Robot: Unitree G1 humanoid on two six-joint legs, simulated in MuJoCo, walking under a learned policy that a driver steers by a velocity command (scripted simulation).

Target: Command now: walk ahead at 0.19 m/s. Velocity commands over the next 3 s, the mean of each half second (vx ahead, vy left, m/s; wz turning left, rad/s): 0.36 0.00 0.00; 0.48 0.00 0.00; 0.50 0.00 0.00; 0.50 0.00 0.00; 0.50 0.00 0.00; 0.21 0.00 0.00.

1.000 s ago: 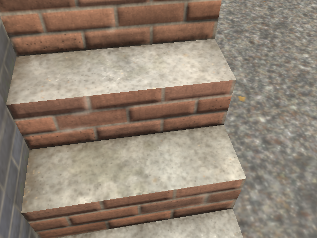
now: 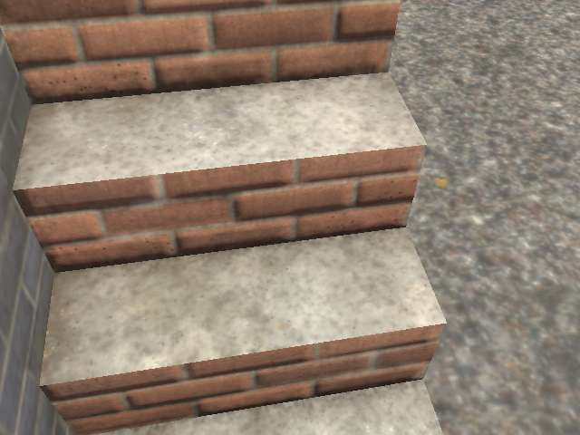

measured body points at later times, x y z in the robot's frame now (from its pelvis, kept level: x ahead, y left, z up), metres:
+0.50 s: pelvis +0.03 +0.01 +0.00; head +0.04 +0.02 +0.45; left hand +0.17 +0.25 -0.12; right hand +0.18 -0.23 -0.11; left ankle -0.01 +0.12 -0.75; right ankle +0.01 -0.06 -0.75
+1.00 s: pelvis +0.03 +0.01 +0.00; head +0.03 +0.02 +0.45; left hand +0.18 +0.26 -0.12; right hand +0.18 -0.23 -0.11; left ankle -0.01 +0.12 -0.75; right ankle +0.01 -0.06 -0.75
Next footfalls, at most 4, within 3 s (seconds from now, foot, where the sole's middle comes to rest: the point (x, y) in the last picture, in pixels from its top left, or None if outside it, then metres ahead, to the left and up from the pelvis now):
none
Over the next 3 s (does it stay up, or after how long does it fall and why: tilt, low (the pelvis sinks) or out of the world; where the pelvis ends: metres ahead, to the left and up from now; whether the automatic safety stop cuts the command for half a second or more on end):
stays up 0.00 0.01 0.00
